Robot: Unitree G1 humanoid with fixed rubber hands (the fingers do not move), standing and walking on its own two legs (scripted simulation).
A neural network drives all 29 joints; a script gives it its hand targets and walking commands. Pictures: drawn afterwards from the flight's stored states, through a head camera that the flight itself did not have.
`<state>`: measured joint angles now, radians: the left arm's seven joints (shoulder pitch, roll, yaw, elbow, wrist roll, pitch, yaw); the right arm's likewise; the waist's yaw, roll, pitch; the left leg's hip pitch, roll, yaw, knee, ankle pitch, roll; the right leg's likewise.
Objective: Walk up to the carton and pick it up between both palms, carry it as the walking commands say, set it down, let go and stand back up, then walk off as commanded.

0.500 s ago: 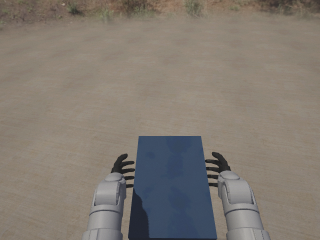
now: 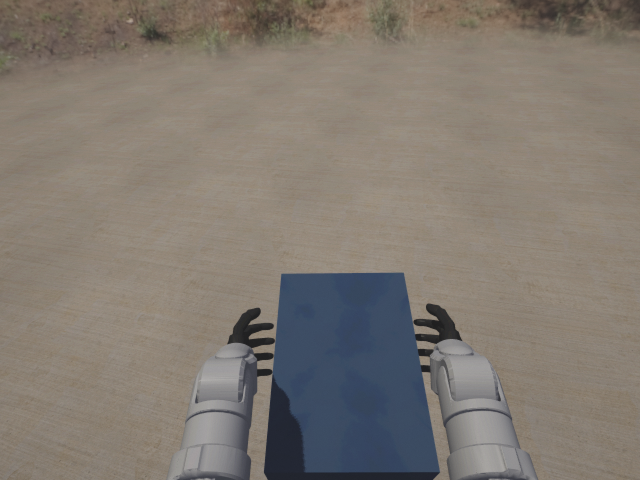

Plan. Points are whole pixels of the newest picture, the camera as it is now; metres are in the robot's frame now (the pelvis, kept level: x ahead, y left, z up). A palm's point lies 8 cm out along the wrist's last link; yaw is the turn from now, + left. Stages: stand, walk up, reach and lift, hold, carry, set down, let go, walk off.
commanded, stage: hold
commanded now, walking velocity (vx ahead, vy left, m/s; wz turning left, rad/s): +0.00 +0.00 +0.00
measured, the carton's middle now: (344, 378) +0.31 -0.01 -0.03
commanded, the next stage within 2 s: carry in 0.16 s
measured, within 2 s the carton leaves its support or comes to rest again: neither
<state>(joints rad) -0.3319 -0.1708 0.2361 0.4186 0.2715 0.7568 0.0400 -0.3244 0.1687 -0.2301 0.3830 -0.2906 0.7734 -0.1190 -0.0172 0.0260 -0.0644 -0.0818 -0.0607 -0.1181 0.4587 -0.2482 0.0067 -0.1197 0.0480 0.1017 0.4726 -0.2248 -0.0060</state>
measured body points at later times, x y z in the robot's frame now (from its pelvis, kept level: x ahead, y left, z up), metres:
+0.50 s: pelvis -0.05 +0.00 -0.02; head -0.03 +0.01 +0.42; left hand +0.28 +0.11 +0.03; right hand +0.25 -0.17 +0.04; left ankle +0.01 +0.12 -0.74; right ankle +0.01 -0.11 -0.74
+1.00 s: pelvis -0.19 +0.04 -0.03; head -0.15 +0.02 +0.42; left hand +0.16 +0.04 +0.06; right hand +0.05 -0.22 +0.06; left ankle -0.07 +0.14 -0.74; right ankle -0.23 -0.10 -0.74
